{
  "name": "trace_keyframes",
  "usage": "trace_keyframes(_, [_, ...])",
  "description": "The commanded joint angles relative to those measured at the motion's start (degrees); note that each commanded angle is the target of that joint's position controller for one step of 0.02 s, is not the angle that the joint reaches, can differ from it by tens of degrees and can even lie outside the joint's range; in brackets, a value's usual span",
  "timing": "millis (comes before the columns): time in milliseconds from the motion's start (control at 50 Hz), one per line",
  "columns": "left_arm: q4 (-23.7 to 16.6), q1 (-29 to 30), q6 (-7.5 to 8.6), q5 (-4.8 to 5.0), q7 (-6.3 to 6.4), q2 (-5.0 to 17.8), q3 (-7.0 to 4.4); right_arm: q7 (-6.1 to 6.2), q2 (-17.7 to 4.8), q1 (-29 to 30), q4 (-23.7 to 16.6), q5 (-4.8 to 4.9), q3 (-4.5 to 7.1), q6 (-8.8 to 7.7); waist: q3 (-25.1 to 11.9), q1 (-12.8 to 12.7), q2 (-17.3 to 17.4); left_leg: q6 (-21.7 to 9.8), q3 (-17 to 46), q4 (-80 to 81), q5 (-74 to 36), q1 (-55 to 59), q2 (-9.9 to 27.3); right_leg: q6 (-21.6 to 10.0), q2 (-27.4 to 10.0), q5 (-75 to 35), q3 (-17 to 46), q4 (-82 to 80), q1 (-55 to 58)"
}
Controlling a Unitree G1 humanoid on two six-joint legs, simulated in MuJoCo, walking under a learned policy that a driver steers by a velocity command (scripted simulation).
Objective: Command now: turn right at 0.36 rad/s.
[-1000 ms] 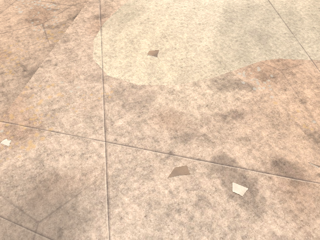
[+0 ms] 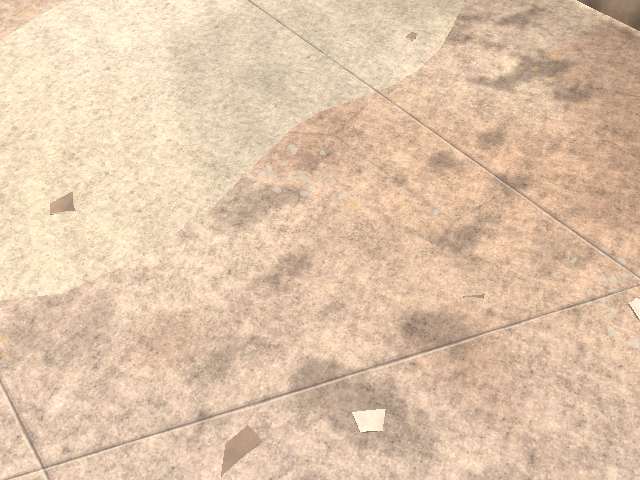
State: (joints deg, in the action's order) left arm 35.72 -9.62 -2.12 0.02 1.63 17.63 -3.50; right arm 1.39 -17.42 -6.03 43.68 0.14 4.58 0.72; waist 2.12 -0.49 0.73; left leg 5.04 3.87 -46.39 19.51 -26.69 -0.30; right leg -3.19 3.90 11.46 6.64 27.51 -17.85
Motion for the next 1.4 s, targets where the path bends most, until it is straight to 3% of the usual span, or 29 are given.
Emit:
trace_keyframes(20, [-3.27,0.42,0.38,-0.26,-0.28,9.07,-2.39,-0.53,-4.65,0.97,-3.95,0.3,0.85,-0.95,-7.66,-1.29,-9.57,-0.55,-0.69,4.45,1.19,3.11,0.22,-10.48,-14.89,-15.77,14.92,-5.17,7.11])
trace_keyframes(100, [-2.42,1.99,0.15,0.53,-0.39,6.9,-1.2,-1.55,-3.69,-2.59,-3.3,-0.14,0.47,-2.04,-6.92,1.6,-8.1,-3.58,-1.73,24.15,-11.66,14.13,0.45,-6.69,-11.81,-13.95,15.41,-1.68,4.83])
trace_keyframes(120, [-1.8,0.03,0.55,-0.37,-0.31,4.09,-0.21,-1.57,-5.27,-3.73,-3.33,-1.29,0.43,-2.29,-8.24,0.93,-4.27,-5.34,3.0,26.56,-19.37,19.78,5.99,-3.05,-9.4,-6.71,12.61,0.66,2.35])
trace_keyframes(140, [-1.06,-4.71,1.18,-1.96,-0.53,1.79,0.44,-1.43,-8.41,-1.84,-3.96,-2.05,0.54,-2.28,-8.9,-3.96,7.06,-9.74,11.85,26.02,-31.53,21.69,13.87,0.47,-2.84,7.17,5.45,6.27,-0.24])
trace_keyframes(160, [-0.91,-3.88,1.47,-2.27,-0.45,2.34,0.3,-1.67,-4.14,2.04,-3.73,-2.54,-0.96,-2.39,-7.03,-5.01,11.28,-15.53,15.1,27.28,-25.55,13.33,16.01,3.22,-3.46,10.93,2.44,2.33,3.36])
trace_keyframes(180, [0.29,-2.69,1.63,-2.5,-0.3,4.22,-0.08,-2.08,-2.17,4.4,-4.67,-1.91,-1.5,-2.62,-5.42,-4.14,8.5,-13.8,12.18,27.48,-17.59,11.42,11.81,4.14,-4.34,5.68,2.07,-0.25,7.1])
trace_keyframes(240, [0.39,1.57,1.06,-1.89,-0.02,5.76,-0.94,-2.22,-7.03,1.27,-3.81,-0.42,-0.52,-3.17,-2.69,-1.12,6.8,-9.32,9.76,27.25,-9.57,9.5,7.29,3.45,-3.68,-0.44,0.96,0.11,8.31])
trace_keyframes(380, [1.32,0.27,2.34,-0.81,0.68,3.98,-1.85,-0.49,-8.8,-0.68,-6.27,0.87,0.65,-0.87,-4.12,0.2,5.2,-13.54,16.64,22.74,-18.26,12.18,7.58,3.94,-2.5,0.3,-3.59,3.83,4.35])
trace_keyframes(440, [1.42,-1.0,2.64,-0.64,0.37,4.47,-2.66,-0.3,-8.43,0.11,-8.2,1.09,0.94,0.1,-5.22,-0.05,2.58,-12.6,16.53,19.56,-18.0,8.98,5.28,2.58,-3.91,-1.56,-3.27,2.72,7.11])
trace_keyframes(480, [1.57,-2.69,2.53,-0.76,0.33,6.35,-3.49,-0.44,-7.34,0.46,-9.53,1.28,0.85,0.41,-5.44,-0.23,-3.49,-9.35,11.31,13.07,-12.94,3.24,1.16,-0.66,-8.92,-4.47,1.06,-1.53,11.04])
trace_keyframes(520, [1.2,-3.39,2.53,-1.42,0.63,8.3,-3.85,-0.8,-5.89,-1.31,-9.97,1.1,0.73,0.67,-5.73,-0.32,-14.07,-5.04,1.33,-3.34,8.54,-4.86,-3.49,-10.44,-23.96,-16.94,14.21,-7.56,14.52])
trace_keyframes(540, [0.2,-3.16,2.87,-1.6,0.93,7.35,-3.3,-1.0,-8.08,-0.99,-10.11,0.78,1.69,0.79,-5.82,-1.1,-11.95,-3.46,0.92,-16.57,17.54,-7.66,-1.25,-14.65,-29.0,-23.73,17.17,-8.31,13.76])
trace_keyframes(580, [-0.68,1.24,3.15,-0.82,1.26,6.99,-2.89,-1.33,-7.29,-2.62,-9.4,1.39,2.05,1.69,-4.04,1.34,-4.96,-2.23,1.74,-20.24,13.29,-7.87,2.0,-11.7,-25.15,-22.01,8.88,-7.55,11.15])
trace_keyframes(660, [-0.29,2.33,1.88,-0.52,1.25,9.01,-3.62,-2.49,-3.66,-0.33,-11.39,1.35,0.44,2.31,-4.31,-0.54,-8.82,-1.24,-4.46,-6.41,6.17,-0.34,2.96,-8.31,-18.98,-21.73,-3.76,-6.76,9.3])
trace_keyframes(740, [0.48,1.48,1.44,1.2,0.49,10.0,-4.01,-3.34,-5.47,-3.93,-11.85,1.39,1.44,2.63,-7.16,0.57,-9.28,-3.73,-9.04,10.66,-2.67,8.87,0.54,-6.19,-20.61,-18.72,-6.58,-1.53,9.84])
trace_keyframes(760, [1.08,0.58,1.61,1.62,0.27,8.87,-3.74,-2.97,-6.01,-6.44,-11.04,1.11,1.97,2.75,-7.45,1.43,-7.95,-5.31,-9.45,16.34,-6.85,13.88,-1.2,-3.77,-19.35,-13.77,-8.58,2.17,7.3])
trace_keyframes(780, [2.39,-2.84,1.8,0.91,-0.15,6.41,-3.17,-2.2,-8.96,-8.55,-10.89,0.87,3.04,2.63,-7.11,1.3,-0.43,-7.79,-3.17,21.69,-17.67,21.11,0.97,0.68,-16.04,-4.26,-13.12,11.2,0.42])
trace_keyframes(800, [-0.12,-2.43,1.78,-2.55,-0.41,2.34,-1.66,-1.05,-16.93,-9.67,-12.93,0.36,4.53,2.16,-6.46,-0.19,18.63,-16.27,22.07,23.27,-41.11,29.44,17.96,7.26,-7.73,26.81,-16.25,30.97,-18.37])
trace_keyframes(820, [-2.2,4.74,2.13,-1.52,0.21,4.85,-2.15,-1.94,-16.06,-11.06,-13.76,-2.13,3.85,0.52,-10.92,5.12,13.89,-26.24,30.03,25.88,-39.82,23.95,23.4,7.69,-3.87,30.58,-4.68,41.04,-20.93])
trace_keyframes(840, [-2.19,5.99,1.91,-0.01,0.59,6.36,-2.64,-2.27,-14.28,-9.23,-13.35,-2.23,3.24,-0.74,-8.33,4.05,8.59,-25.1,25.1,26.79,-33.8,22.49,20.71,7.11,-5.01,26.21,-2.58,44.12,-22.13])
trace_keyframes(880, [-0.31,4.51,1.61,-0.56,1.49,6.9,-3.14,-1.41,-10.69,-4.44,-13.12,-0.03,2.29,-1.08,-5.55,1.32,4.44,-19.05,18.63,26.32,-25.27,20.4,14.96,6.55,-6.7,16.45,-1.63,41.0,-22.26])
trace_keyframes(940, [0.77,2.19,1.73,-0.5,1.08,5.74,-3.04,-0.2,-9.26,-2.77,-13.47,0.06,1.44,-0.32,-7.39,-0.44,5.73,-18.02,15.13,26.41,-28.27,17.75,11.56,7.68,-4.78,9.6,-2.21,39.34,-16.86])
trace_keyframes(1040, [0.78,4.6,2.04,-0.14,0.59,3.69,-1.98,0.75,-9.71,-4.38,-13.1,0.31,1.78,0.35,-7.37,1.12,6.3,-17.97,16.86,26.2,-20.29,19.85,10.28,8.82,-3.72,7.46,-1.56,24.46,-14.75])
trace_keyframes(1160, [0.91,4.73,2.75,0.49,-0.6,4.31,-1.74,-0.16,-9.01,-3.89,-12.65,-0.36,1.22,1.03,-6.16,2.67,8.24,-18.54,20.1,24.8,-18.71,15.6,10.4,7.59,-3.76,10.25,-3.01,14.01,-5.26])
trace_keyframes(1220, [2.36,1.1,3.53,0.27,-1.51,2.73,-1.23,-0.26,-5.95,-1.53,-12.09,0.01,-0.16,1.12,-6.67,0.03,7.11,-16.31,18.47,20.98,-27.7,15.53,9.3,5.85,-4.67,1.42,-3.97,-0.51,2.87])
trace_keyframes(1240, [2.63,0.68,3.87,-0.45,-1.81,2.67,-0.93,-0.22,-4.25,-3.68,-10.99,0.01,-0.73,0.82,-6.92,0.12,5.33,-13.73,16.83,20.59,-27.0,14.43,7.93,4.67,-6.29,-9.27,-2.23,-6.97,7.7])
trace_keyframes(1280, [1.86,5.37,3.92,-1.38,-1.83,7.87,-1.44,-0.52,-3.43,-10.8,-9.22,-1.9,-0.77,-0.42,-7.49,7.26,-8.94,-7.26,7.17,17.17,-6.57,13.35,-0.31,-2.92,-15.36,-32.23,6.99,-3.21,8.57])
trace_keyframes(1320, [1.2,5.71,3.76,-0.33,-2.5,6.76,-1.59,-0.09,-7.2,-6.43,-8.49,-1.9,0.47,-0.26,-5.22,3.11,-9.4,-4.54,4.47,15.98,-5.2,14.96,-1.01,-5.07,-14.87,-19.74,9.39,-5.27,4.21])
trace_keyframes(1400, [0.87,3.49,3.09,0.52,-1.54,10.27,-2.64,0.7,-6.03,-4.5,-8.98,-0.71,1.5,1.25,-4.43,0.45,-12.38,-4.29,0.56,7.49,-4.63,10.85,-2.98,-7.8,-17.2,-27.44,15.45,-4.43,4.43])
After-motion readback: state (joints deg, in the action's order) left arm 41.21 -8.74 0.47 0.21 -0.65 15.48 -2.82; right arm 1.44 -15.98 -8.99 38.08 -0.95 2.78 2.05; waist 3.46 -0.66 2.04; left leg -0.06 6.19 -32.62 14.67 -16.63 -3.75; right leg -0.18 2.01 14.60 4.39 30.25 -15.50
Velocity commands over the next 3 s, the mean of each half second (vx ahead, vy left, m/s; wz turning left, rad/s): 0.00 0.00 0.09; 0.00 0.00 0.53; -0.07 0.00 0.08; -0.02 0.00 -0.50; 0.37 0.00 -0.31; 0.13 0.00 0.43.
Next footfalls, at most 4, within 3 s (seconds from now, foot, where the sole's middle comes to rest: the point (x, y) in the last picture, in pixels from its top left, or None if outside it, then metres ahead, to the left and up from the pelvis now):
0.12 left None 0.06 0.15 -0.78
0.78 left None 0.02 0.18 -0.78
1.24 right None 0.11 -0.03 -0.78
1.68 left None -0.08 0.19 -0.78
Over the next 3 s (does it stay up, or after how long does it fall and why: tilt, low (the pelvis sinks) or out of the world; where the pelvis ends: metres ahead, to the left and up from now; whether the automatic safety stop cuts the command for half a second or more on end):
stays up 0.19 -0.02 -0.01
